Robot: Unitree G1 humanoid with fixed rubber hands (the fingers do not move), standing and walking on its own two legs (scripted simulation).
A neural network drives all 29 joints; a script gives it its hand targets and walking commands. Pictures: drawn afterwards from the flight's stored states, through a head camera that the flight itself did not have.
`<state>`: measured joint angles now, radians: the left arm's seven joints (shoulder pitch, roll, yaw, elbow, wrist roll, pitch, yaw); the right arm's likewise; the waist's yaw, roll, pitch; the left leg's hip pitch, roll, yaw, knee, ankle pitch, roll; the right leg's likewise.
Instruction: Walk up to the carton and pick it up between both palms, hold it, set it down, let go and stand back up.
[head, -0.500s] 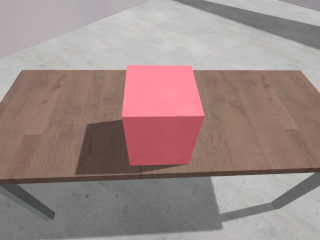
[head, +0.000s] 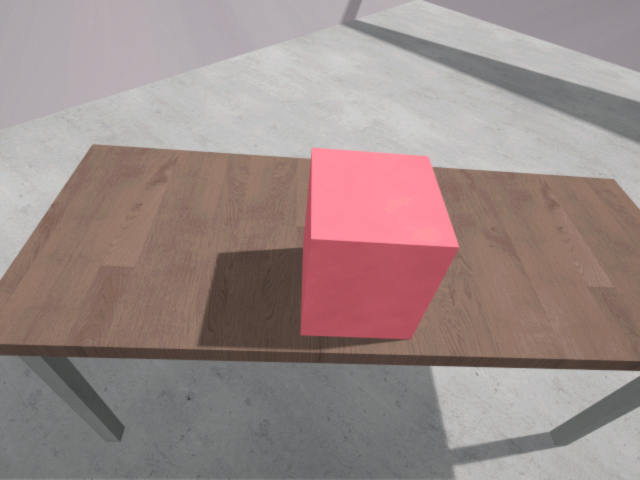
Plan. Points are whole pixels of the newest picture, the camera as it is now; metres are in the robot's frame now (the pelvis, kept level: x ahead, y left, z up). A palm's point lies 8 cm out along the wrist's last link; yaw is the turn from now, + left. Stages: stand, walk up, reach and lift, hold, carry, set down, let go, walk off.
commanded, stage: walk up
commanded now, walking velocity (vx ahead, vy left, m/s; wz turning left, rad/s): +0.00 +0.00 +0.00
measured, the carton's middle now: (363, 247) +0.52 -0.08 -0.02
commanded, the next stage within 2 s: none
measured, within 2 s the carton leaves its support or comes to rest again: neither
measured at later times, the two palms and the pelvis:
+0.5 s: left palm out of the picture -0.06 +0.17 -0.15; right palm out of the picture -0.05 -0.22 -0.15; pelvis -0.01 -0.02 +0.00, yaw +0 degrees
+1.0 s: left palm out of the picture +0.05 +0.11 -0.14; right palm out of the picture -0.06 -0.32 -0.16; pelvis +0.03 -0.11 -0.01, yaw +0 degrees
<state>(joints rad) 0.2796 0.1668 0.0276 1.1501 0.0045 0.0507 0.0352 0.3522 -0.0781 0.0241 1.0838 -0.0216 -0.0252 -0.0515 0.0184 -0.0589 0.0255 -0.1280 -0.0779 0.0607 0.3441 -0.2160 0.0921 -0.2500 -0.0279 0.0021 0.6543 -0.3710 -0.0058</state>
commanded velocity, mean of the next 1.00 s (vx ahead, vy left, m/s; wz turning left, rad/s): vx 0.05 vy -0.03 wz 0.00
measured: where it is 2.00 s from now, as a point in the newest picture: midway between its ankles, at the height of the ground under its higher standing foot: outside the picture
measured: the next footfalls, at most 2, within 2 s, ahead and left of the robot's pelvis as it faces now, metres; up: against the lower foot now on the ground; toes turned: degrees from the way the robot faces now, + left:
right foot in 0.06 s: +0.01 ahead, -0.12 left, +0.00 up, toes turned -1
right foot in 0.94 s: +0.14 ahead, -0.22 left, +0.00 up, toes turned -4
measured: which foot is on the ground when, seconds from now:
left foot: down 0.00-0.96, up 0.98-1.00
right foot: up 0.00-0.04, down 0.06-0.64, up 0.66-0.92, down 0.94-1.00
